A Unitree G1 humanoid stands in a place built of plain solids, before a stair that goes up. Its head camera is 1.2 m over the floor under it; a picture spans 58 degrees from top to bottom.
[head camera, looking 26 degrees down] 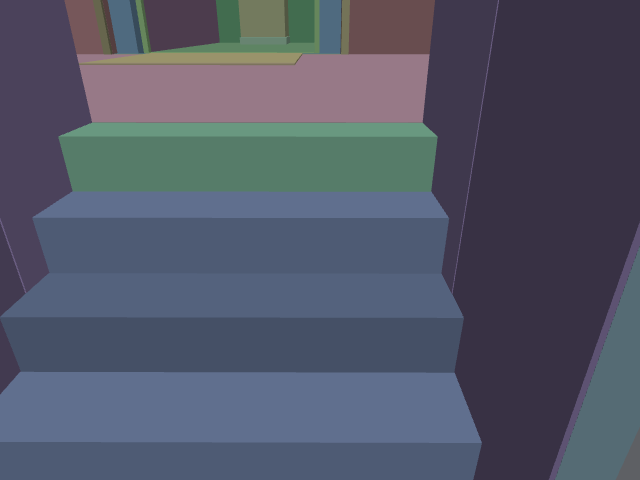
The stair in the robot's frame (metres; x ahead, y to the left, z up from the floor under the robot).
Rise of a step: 0.18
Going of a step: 0.22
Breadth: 1.20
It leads straight ahead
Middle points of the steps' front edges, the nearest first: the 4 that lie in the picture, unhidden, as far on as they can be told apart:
0.68 0.23 0.36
0.90 0.23 0.54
1.13 0.22 0.72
1.35 0.22 0.90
